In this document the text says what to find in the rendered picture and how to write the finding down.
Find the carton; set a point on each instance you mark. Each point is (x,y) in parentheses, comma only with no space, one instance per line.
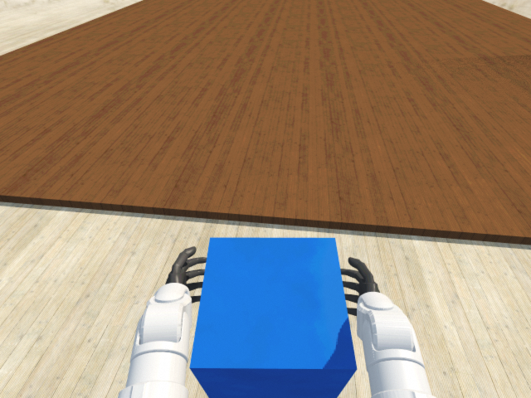
(272,320)

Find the left robot forearm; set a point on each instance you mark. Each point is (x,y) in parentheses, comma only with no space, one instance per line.
(159,357)

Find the robot left hand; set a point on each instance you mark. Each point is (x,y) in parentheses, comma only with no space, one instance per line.
(181,265)

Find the right robot forearm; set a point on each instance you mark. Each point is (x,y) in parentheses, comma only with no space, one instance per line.
(392,354)

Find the robot right hand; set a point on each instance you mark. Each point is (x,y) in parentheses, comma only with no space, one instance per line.
(363,276)

